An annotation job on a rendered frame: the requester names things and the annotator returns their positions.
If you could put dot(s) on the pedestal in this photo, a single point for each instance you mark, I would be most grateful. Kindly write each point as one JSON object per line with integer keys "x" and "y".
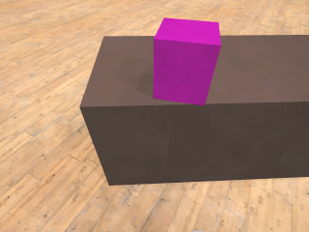
{"x": 254, "y": 124}

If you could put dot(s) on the carton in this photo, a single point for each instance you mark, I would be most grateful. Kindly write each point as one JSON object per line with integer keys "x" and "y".
{"x": 185, "y": 56}

